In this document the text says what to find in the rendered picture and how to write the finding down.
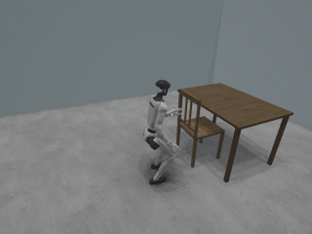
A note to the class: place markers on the robot left hand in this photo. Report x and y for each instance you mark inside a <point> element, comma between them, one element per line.
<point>173,112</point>

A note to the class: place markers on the left robot forearm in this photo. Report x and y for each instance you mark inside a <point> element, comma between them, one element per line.
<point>168,114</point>

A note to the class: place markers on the robot right hand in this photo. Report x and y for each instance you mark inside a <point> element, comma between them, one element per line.
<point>174,148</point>

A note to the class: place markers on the right robot upper arm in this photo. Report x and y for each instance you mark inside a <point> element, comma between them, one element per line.
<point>162,110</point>

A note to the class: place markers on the table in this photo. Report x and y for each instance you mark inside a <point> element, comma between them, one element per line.
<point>241,111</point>

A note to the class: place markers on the robot left foot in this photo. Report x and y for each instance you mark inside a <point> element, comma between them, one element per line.
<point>154,166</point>

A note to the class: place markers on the right robot forearm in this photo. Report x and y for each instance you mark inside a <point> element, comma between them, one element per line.
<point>163,136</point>

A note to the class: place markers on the left robot shin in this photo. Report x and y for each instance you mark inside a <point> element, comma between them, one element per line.
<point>160,156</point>

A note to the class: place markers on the chair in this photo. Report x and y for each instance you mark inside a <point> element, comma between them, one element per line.
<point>199,127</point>

